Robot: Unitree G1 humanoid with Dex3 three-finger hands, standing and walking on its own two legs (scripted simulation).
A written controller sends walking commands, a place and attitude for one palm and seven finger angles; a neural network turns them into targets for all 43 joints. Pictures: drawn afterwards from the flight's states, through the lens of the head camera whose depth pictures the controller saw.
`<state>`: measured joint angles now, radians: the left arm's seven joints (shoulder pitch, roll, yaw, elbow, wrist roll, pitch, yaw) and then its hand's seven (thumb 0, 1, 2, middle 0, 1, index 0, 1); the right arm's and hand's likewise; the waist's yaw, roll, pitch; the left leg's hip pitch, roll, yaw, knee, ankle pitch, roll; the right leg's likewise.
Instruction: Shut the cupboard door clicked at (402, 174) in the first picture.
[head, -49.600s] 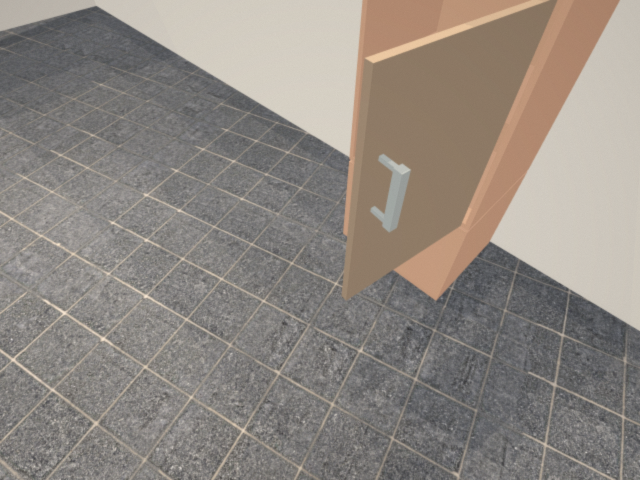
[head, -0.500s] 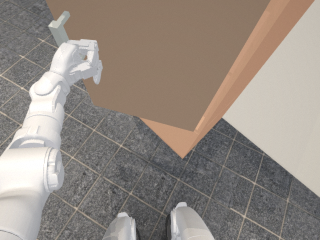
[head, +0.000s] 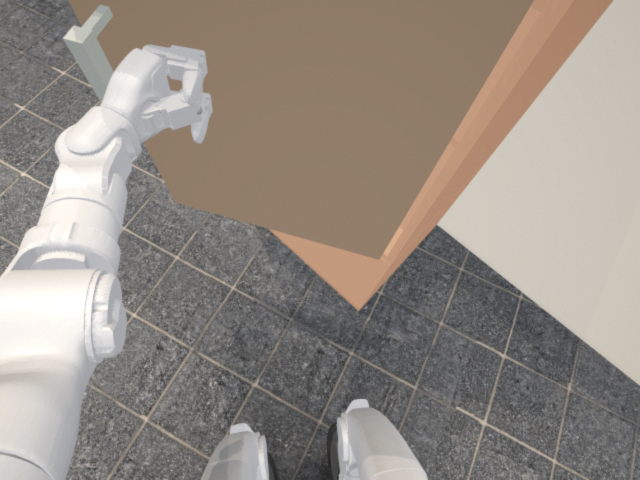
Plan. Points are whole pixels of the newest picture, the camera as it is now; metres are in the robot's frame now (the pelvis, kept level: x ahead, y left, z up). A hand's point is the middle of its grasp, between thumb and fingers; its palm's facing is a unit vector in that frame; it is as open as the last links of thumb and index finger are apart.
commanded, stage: push the door shut along its arc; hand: left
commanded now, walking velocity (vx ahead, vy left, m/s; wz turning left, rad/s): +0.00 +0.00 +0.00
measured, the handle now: (116, 77) +0.58 +0.18 +0.09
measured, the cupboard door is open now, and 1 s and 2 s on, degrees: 28 22 22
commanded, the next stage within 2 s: pull the fist back off the door in 0.04 s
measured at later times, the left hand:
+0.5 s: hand (245, 111) +0.53 +0.04 +0.08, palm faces -0.01 -1.00 -0.08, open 3.1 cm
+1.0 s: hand (229, 165) +0.44 +0.05 +0.10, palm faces -0.02 -1.00 -0.02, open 3.1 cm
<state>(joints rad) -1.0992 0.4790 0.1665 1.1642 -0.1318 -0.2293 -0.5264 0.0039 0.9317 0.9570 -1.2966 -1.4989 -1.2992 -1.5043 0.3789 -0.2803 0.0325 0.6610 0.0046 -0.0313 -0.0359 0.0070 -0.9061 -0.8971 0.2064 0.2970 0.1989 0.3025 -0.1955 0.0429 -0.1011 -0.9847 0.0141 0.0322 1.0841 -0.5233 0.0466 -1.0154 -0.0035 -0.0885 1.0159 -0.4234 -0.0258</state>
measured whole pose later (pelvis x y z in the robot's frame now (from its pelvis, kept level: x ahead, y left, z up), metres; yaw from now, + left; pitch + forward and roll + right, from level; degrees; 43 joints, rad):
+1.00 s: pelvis -0.01 -0.02 +0.02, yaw +0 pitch +17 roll +0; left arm -0.70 0.15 0.16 0.95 -0.06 -0.53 0.05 0.02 0.91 0.90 -1.30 -1.50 -1.30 -1.50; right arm 0.33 -0.28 -0.04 0.64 -0.01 -0.01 0.04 0.01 -0.91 -0.90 0.20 0.30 0.19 0.30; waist -0.12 0.03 -0.12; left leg -0.80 0.02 0.04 0.96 -0.46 0.01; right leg -0.86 0.01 -0.07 0.94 -0.38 -0.05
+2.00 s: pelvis +0.01 +0.01 +0.08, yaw +2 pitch -2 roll -1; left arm 0.20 0.29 0.09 -0.17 -0.07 0.01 0.07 0.02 0.90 0.90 -0.90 -1.06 -0.90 -1.07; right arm 0.17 -0.22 0.06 0.57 0.03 -0.01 -0.08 0.01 -0.91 -0.90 0.20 0.30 0.20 0.30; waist 0.05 0.07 0.00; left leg -0.12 -0.03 0.03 0.45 -0.29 0.05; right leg -0.16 -0.02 -0.07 0.43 -0.22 0.00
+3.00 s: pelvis +0.01 +0.00 +0.08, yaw +1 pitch +0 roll -1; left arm 0.50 0.36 0.37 -0.37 -0.08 -0.12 0.11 0.01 0.90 0.90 -0.21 -0.30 -0.21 -0.31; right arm 0.19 -0.25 0.01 0.61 0.02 -0.03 -0.06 0.01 -0.91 -0.90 0.20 0.30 0.20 0.30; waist 0.02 0.09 -0.03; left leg -0.18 -0.01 0.04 0.48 -0.30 0.04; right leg -0.21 0.00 -0.07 0.42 -0.21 -0.01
